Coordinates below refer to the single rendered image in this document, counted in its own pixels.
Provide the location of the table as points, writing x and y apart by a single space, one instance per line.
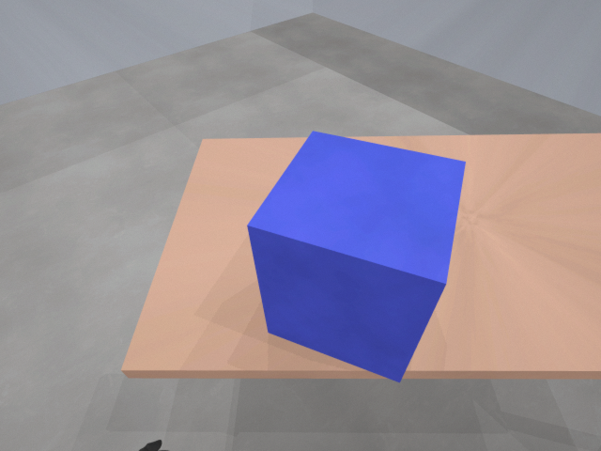
523 292

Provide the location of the carton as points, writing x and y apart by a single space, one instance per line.
352 249

